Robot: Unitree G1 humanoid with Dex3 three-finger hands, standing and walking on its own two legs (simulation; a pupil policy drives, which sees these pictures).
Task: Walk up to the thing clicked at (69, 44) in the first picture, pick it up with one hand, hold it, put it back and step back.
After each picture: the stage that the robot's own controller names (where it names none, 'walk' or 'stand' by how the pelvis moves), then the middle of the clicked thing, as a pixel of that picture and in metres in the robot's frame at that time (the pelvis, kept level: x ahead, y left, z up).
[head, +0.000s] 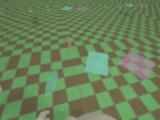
stand; (69, 42) +1.70 +0.57 -0.65
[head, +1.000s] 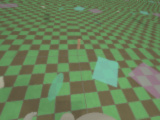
walk; (78, 44) +1.63 +0.25 -0.63
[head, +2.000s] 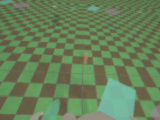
walk; (85, 58) +1.11 +0.08 -0.64
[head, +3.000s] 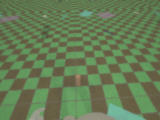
walk; (78, 80) +0.66 +0.17 -0.63
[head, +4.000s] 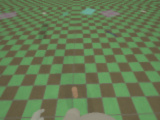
walk; (75, 92) +0.42 +0.20 -0.63
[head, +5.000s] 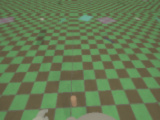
stand; (73, 101) +0.36 +0.18 -0.66
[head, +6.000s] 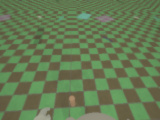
stand; (72, 101) +0.35 +0.18 -0.66
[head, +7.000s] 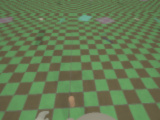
stand; (72, 101) +0.36 +0.19 -0.66
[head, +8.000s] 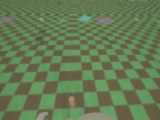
stand; (72, 102) +0.35 +0.19 -0.66
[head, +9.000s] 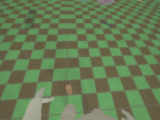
go down; (69, 89) +0.37 +0.20 -0.60
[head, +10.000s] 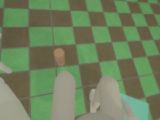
go down; (60, 58) +0.43 +0.23 -0.22
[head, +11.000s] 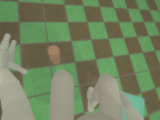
close in; (54, 56) +0.43 +0.25 -0.20
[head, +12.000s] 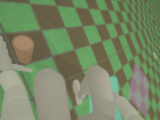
close; (24, 52) +0.42 +0.28 -0.15
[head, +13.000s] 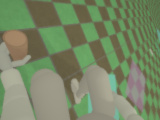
close; (18, 50) +0.42 +0.29 -0.15
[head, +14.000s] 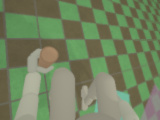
lift; (46, 60) +0.34 +0.27 -0.09
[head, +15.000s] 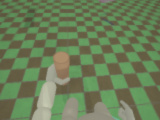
lift; (62, 71) +0.32 +0.17 +0.08
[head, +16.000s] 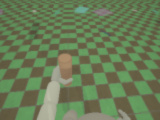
hold; (66, 72) +0.33 +0.16 +0.07
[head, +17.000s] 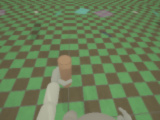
hold; (65, 73) +0.32 +0.17 +0.07
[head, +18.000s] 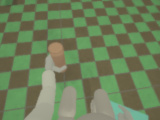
crouch; (59, 60) +0.41 +0.20 +0.00
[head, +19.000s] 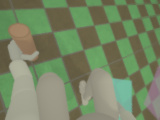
lower; (27, 46) +0.45 +0.29 -0.12
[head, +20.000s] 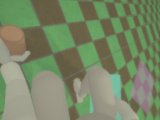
lower; (17, 47) +0.43 +0.30 -0.15
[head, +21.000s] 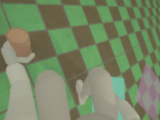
lower; (23, 49) +0.42 +0.30 -0.13
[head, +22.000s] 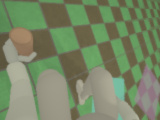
lower; (24, 47) +0.42 +0.30 -0.13
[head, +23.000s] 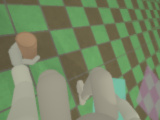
rest; (29, 51) +0.41 +0.28 -0.13
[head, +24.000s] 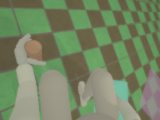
withdraw; (35, 54) +0.41 +0.27 -0.17
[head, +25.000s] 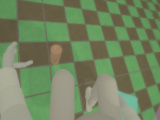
stand; (55, 56) +0.43 +0.24 -0.20
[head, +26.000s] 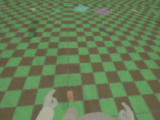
stand; (70, 96) +0.37 +0.18 -0.57
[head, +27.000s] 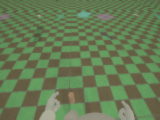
stand; (71, 98) +0.38 +0.19 -0.60
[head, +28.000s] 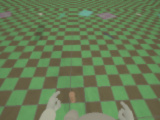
stand; (72, 97) +0.37 +0.18 -0.60
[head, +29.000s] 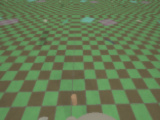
walk; (74, 100) +0.39 +0.18 -0.66
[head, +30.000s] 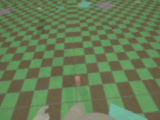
walk; (77, 81) +0.55 +0.19 -0.64
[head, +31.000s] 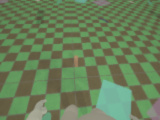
walk; (76, 61) +0.89 +0.22 -0.63
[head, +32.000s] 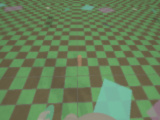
stand; (79, 60) +1.02 +0.21 -0.65
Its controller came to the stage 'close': yes
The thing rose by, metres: 0.72
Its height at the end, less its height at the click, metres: +0.00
